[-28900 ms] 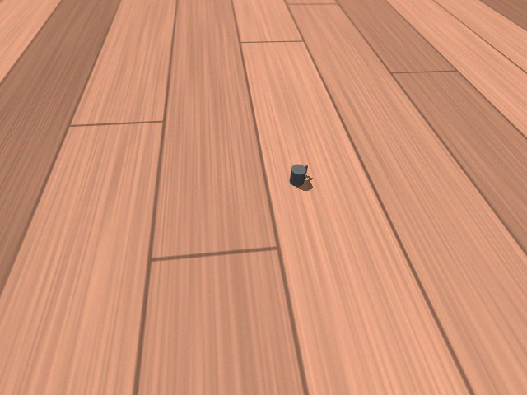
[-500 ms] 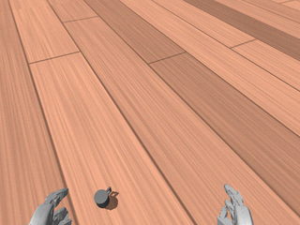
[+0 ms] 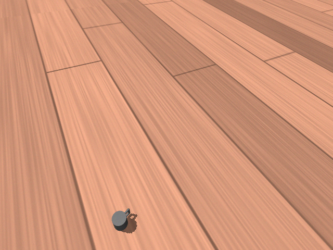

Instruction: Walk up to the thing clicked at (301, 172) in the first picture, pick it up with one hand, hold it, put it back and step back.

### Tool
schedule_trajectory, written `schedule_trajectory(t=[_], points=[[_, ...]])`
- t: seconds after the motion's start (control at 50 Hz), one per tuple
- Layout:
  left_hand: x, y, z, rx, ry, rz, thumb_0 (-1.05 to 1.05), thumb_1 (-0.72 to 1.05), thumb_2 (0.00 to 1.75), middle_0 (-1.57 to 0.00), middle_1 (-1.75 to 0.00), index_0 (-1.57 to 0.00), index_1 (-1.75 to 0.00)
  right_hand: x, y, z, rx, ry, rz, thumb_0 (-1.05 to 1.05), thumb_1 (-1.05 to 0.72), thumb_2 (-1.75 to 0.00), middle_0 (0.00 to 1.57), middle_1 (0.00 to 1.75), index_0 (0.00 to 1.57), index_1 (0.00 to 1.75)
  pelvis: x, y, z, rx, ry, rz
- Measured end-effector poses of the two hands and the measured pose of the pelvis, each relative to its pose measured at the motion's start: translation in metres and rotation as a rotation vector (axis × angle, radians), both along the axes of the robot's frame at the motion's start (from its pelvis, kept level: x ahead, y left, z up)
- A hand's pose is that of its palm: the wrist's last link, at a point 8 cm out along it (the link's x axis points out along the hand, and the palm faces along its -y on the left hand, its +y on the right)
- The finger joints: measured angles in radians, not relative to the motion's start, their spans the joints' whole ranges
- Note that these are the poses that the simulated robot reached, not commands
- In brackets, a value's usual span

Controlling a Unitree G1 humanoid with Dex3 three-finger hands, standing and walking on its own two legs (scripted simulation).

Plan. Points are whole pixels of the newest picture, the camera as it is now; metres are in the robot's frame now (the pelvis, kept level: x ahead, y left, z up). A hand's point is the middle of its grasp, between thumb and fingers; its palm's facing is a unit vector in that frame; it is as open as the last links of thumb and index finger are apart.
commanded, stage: stand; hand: left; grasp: from above
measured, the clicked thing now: (122, 218) +0.41 +0.21 -0.72
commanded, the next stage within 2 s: none
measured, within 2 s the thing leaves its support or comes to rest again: neither
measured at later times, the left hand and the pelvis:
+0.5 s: hand out of the picture +0.02 +0.24 -0.14, palm faces +0.03 -0.94 -0.34, open 7.4 cm; pelvis -0.02 -0.01 +0.02, yaw +0 degrees
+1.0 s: hand out of the picture +0.06 +0.22 -0.14, palm faces +0.01 -0.95 -0.32, open 7.4 cm; pelvis +0.00 -0.01 +0.02, yaw +0 degrees
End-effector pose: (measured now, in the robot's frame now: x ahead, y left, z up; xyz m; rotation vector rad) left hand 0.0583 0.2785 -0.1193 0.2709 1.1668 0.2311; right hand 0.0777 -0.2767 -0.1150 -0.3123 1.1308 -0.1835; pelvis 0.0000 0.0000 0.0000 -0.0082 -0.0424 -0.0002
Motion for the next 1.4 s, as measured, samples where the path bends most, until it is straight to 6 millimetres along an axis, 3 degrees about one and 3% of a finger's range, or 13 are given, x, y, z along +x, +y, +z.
schedule_trajectory(t=[0.22,0.54,0.74,1.12,1.4], points=[[-0.03,0.001,0.008,-0.006,0.076,0.028,0.0,0.91,0.9,-0.21,-0.3,-0.2,-0.3,-0.018,0.006,0.003,0.031,0.047,-0.023,0.01,-0.91,-0.9,0.2,0.3,0.2,0.3,-0.009,0.001,0.014,0.003,-0.036,0.004],[-0.044,0.002,0.013,0.011,0.121,0.031,0.0,0.91,0.9,-0.21,-0.3,-0.2,-0.3,-0.041,-0.014,0.005,0.02,0.107,-0.049,0.01,-0.91,-0.9,0.2,0.3,0.2,0.3,-0.017,-0.007,0.019,0.002,-0.042,0.007],[-0.036,-0.004,0.013,0.002,0.132,0.024,0.0,0.91,0.9,-0.21,-0.3,-0.2,-0.3,-0.043,-0.019,0.005,0.018,0.132,-0.053,0.01,-0.91,-0.9,0.2,0.3,0.2,0.3,-0.012,-0.011,0.02,0.002,-0.032,0.003],[0.001,-0.012,0.014,-0.02,0.102,-0.005,0.0,0.91,0.9,-0.21,-0.3,-0.2,-0.3,-0.025,-0.012,0.005,0.033,0.126,-0.053,0.01,-0.91,-0.9,0.2,0.3,0.2,0.3,0.003,-0.011,0.022,0.005,-0.016,-0.008],[0.015,-0.004,0.016,-0.007,0.098,-0.009,0.0,0.91,0.9,-0.21,-0.3,-0.2,-0.3,-0.012,-0.017,0.009,0.013,0.114,-0.06,0.01,-0.91,-0.9,0.2,0.3,0.2,0.3,0.011,-0.008,0.022,0.006,-0.01,-0.016]])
